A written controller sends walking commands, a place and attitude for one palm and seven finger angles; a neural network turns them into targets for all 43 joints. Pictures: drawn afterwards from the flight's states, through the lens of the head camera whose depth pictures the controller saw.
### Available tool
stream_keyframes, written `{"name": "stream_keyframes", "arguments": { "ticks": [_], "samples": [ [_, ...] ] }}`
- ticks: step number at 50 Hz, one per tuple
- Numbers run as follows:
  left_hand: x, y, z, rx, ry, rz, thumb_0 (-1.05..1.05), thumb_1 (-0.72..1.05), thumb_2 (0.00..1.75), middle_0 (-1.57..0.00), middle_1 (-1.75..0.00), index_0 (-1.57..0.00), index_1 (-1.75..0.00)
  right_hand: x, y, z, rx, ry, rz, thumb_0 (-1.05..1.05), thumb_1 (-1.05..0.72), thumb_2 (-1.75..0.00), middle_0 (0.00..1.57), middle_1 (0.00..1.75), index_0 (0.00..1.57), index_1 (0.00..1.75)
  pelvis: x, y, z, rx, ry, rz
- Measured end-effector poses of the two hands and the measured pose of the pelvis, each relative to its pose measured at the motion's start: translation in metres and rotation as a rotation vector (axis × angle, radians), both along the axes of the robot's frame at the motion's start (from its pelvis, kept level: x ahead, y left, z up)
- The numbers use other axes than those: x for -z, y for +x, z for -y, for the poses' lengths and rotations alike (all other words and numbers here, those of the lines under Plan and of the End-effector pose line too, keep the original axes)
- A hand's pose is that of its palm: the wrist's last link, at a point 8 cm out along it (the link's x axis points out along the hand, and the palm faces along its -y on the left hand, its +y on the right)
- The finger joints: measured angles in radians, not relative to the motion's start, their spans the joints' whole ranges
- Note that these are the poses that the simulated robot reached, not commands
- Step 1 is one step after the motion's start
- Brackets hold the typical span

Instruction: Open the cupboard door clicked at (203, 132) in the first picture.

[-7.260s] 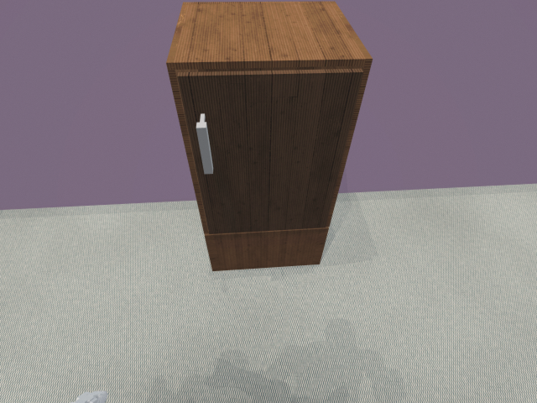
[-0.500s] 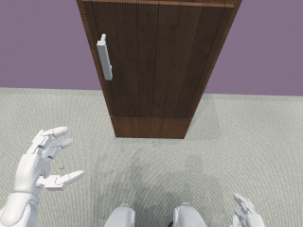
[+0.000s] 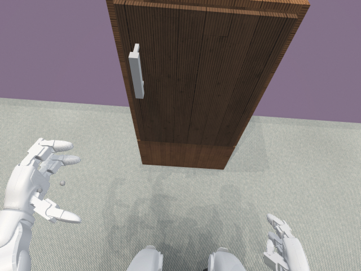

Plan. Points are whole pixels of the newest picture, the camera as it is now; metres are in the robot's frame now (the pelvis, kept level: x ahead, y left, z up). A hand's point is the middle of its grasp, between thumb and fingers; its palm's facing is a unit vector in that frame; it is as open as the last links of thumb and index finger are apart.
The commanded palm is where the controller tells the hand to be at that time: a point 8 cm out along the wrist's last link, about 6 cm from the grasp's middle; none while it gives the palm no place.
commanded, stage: raise the hand with hooked fingers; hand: left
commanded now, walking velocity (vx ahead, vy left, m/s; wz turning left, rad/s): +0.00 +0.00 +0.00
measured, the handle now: (138, 72) +0.61 +0.17 +0.03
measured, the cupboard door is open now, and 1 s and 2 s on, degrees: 0 0 0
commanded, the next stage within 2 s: move the hooked fingers beside the handle in 0.68 s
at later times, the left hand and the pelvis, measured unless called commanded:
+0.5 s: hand (65, 172) +0.29 +0.26 +0.05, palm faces +0.04 -1.00 -0.04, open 14.0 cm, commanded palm +0.26 +0.31 +0.05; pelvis +0.00 -0.01 +0.01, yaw -1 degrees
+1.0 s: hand (70, 163) +0.31 +0.26 +0.05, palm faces +0.03 -1.00 -0.02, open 14.0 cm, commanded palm +0.29 +0.30 +0.05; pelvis -0.01 -0.01 +0.00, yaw +0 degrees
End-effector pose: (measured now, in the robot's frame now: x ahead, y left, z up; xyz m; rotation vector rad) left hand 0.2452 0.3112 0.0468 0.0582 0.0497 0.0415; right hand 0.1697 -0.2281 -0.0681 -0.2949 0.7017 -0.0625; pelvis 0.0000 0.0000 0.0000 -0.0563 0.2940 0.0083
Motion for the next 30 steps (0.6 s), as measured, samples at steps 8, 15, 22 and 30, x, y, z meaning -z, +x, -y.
{"name": "stream_keyframes", "arguments": {
  "ticks": [8,15,22,30],
  "samples": [
    [-0.004,0.014,-0.010,0.000,-0.002,0.000,-0.02,-0.50,0.30,-0.30,-1.19,-0.30,-1.19,0.004,-0.019,0.016,0.039,-0.024,-0.061,0.01,-0.90,-0.89,0.21,0.30,0.20,0.30,-0.002,-0.001,0.003,0.004,0.003,-0.001],
    [-0.009,0.022,-0.009,0.011,-0.006,0.009,-0.02,-0.50,0.30,-0.30,-1.20,-0.30,-1.20,0.001,-0.037,0.032,0.080,-0.045,-0.092,0.01,-0.91,-0.89,0.20,0.30,0.20,0.30,-0.005,-0.001,0.006,0.012,0.009,0.002],
    [-0.005,0.021,-0.001,0.009,-0.018,0.006,-0.02,-0.50,0.30,-0.30,-1.20,-0.30,-1.20,-0.001,-0.044,0.040,0.096,-0.050,-0.099,0.01,-0.91,-0.89,0.20,0.30,0.20,0.30,-0.006,-0.003,0.010,0.016,0.015,0.006],
    [-0.006,0.017,0.003,0.007,-0.010,0.021,-0.02,-0.50,0.30,-0.30,-1.20,-0.30,-1.20,0.000,-0.040,0.038,0.089,-0.038,-0.085,0.01,-0.91,-0.89,0.20,0.30,0.20,0.30,-0.006,-0.004,0.013,0.015,0.016,0.012]
  ]
}}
